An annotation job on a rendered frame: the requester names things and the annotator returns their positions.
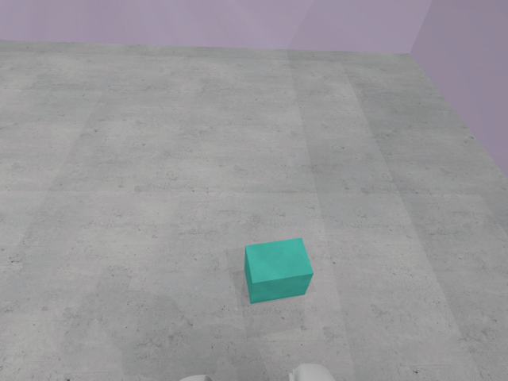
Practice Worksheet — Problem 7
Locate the carton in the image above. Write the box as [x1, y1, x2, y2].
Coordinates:
[244, 238, 314, 304]

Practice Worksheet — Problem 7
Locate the robot right thigh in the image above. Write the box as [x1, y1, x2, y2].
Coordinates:
[288, 364, 337, 381]

